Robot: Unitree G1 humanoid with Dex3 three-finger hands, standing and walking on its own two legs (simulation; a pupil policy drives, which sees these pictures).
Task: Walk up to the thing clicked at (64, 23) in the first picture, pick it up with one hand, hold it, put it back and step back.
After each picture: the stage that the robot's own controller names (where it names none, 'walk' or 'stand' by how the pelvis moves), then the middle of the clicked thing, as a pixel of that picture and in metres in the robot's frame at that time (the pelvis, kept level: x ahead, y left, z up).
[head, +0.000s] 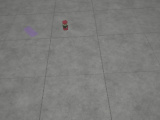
stand; (65, 25) +1.73 +0.28 -0.72
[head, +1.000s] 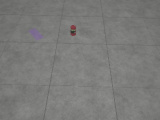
walk; (73, 30) +1.59 +0.19 -0.70
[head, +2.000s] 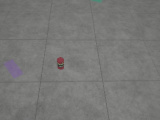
walk; (60, 63) +1.03 +0.20 -0.71
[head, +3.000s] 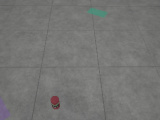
walk; (55, 102) +0.62 +0.23 -0.71
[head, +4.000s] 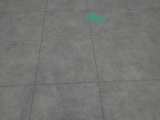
stand; out of the picture +0.40 +0.25 -0.71
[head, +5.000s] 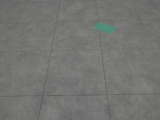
stand; out of the picture +0.35 +0.25 -0.72
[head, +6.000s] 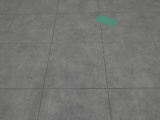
stand; out of the picture +0.35 +0.23 -0.72
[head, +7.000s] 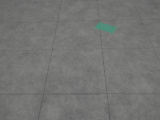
stand; out of the picture +0.36 +0.25 -0.73
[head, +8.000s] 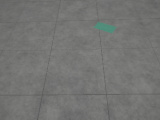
stand; out of the picture +0.35 +0.25 -0.73
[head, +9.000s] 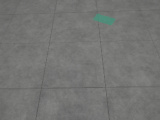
go down; out of the picture +0.35 +0.25 -0.72
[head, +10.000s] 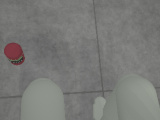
go down; (15, 54) +0.45 +0.26 -0.30
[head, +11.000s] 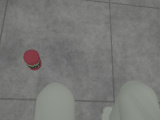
close in; (33, 60) +0.46 +0.23 -0.32
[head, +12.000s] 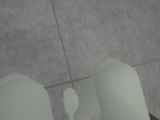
close in; out of the picture +0.45 +0.28 -0.23
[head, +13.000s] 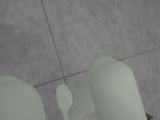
close; out of the picture +0.44 +0.29 -0.23
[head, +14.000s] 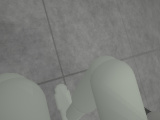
lift; out of the picture +0.42 +0.28 -0.24
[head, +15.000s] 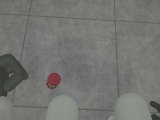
lift; (53, 81) +0.41 +0.19 -0.41
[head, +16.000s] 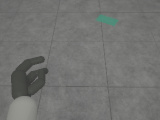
lift; out of the picture +0.35 +0.20 -0.68
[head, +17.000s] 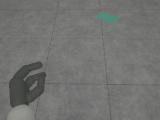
stand; out of the picture +0.35 +0.21 -0.68
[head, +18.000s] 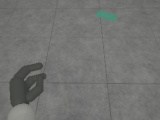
hold; out of the picture +0.34 +0.20 -0.68
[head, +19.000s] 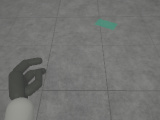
hold; out of the picture +0.34 +0.20 -0.68
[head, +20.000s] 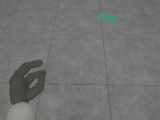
hold; out of the picture +0.35 +0.21 -0.68
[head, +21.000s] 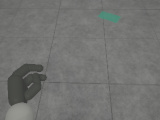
stand; out of the picture +0.35 +0.20 -0.67
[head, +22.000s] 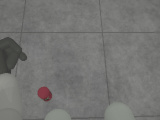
crouch; (45, 94) +0.39 +0.21 -0.49
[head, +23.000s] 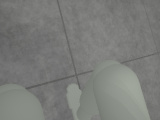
lower; out of the picture +0.42 +0.25 -0.26
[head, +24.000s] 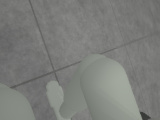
lower; out of the picture +0.40 +0.27 -0.24
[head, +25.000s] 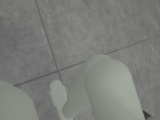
lower; out of the picture +0.40 +0.27 -0.24
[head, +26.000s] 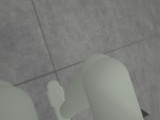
lower; out of the picture +0.40 +0.27 -0.24
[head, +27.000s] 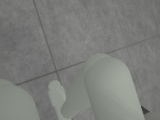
lower; out of the picture +0.41 +0.27 -0.24
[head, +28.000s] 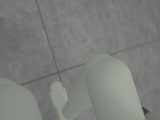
open; out of the picture +0.40 +0.26 -0.23
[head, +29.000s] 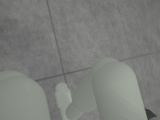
stand; out of the picture +0.34 +0.20 -0.27
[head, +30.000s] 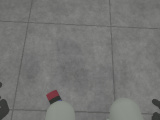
walk; (55, 101) +0.32 +0.16 -0.49
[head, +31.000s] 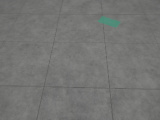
stand; out of the picture +0.26 +0.16 -0.69
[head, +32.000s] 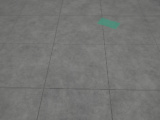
stand; out of the picture +0.26 +0.17 -0.70
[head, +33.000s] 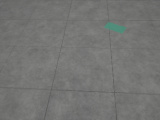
stand; out of the picture +0.27 +0.17 -0.74
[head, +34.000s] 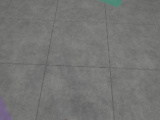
walk; out of the picture +0.32 +0.12 -0.72
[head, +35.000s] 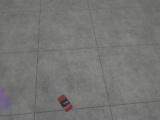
walk; (65, 103) +0.50 +0.14 -0.73
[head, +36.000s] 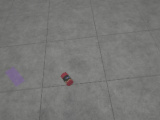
walk; (67, 79) +0.81 +0.26 -0.72
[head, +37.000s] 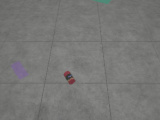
stand; (69, 77) +0.90 +0.18 -0.73
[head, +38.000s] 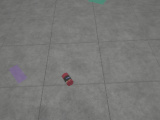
stand; (67, 79) +0.90 +0.20 -0.75
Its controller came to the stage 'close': yes
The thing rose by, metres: 0.01
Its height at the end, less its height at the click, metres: -0.02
